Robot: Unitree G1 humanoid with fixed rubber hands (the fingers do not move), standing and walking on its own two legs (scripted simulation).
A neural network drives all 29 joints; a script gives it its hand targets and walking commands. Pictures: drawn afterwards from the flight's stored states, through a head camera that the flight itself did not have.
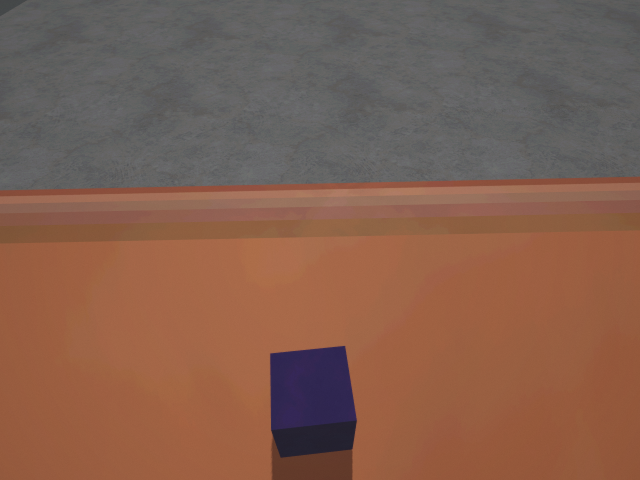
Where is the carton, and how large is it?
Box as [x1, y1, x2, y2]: [270, 346, 356, 457]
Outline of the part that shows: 344,346 270,353 271,430 281,457 352,448 356,418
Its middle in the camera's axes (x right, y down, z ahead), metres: -0.02 +0.47 +1.09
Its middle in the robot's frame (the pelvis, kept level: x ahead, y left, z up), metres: +0.47 +0.05 -0.64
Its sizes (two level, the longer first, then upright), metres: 0.210 0.200 0.250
